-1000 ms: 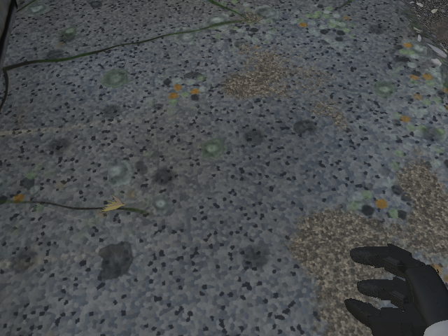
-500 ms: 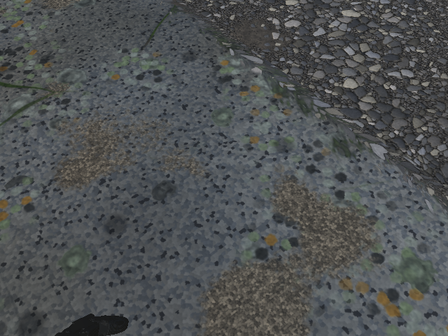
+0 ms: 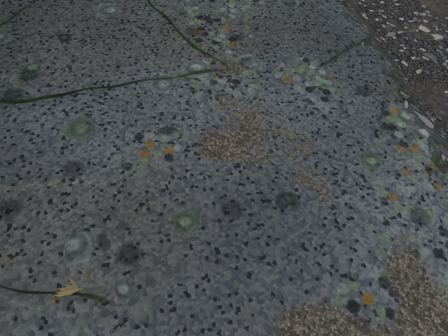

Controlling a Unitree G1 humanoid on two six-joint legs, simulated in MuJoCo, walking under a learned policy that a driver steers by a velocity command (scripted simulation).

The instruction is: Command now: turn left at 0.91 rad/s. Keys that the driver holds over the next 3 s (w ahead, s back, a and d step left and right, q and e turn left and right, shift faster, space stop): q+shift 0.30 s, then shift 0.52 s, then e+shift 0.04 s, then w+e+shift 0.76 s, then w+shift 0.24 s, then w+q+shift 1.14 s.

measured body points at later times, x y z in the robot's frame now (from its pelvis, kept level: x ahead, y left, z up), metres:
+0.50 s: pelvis +0.02 -0.04 +0.00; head +0.07 -0.05 +0.45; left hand +0.04 +0.28 -0.08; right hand +0.26 -0.26 -0.12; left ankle -0.06 +0.07 -0.66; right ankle +0.08 -0.12 -0.74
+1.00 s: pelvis +0.02 -0.02 +0.00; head +0.03 -0.02 +0.45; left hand -0.02 +0.26 -0.12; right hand +0.24 -0.21 -0.11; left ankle -0.05 +0.06 -0.74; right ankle +0.03 -0.13 -0.70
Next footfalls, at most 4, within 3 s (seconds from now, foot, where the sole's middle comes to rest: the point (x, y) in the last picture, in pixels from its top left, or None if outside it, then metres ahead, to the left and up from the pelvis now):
0.30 right None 0.11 -0.11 -0.78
0.70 left None -0.01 0.08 -0.78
1.20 right None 0.17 -0.12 -0.78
1.64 left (195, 279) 0.64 0.05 -0.78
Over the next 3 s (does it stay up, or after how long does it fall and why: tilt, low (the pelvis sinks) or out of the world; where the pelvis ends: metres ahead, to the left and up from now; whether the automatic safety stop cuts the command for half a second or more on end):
stays up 1.66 -0.19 -0.02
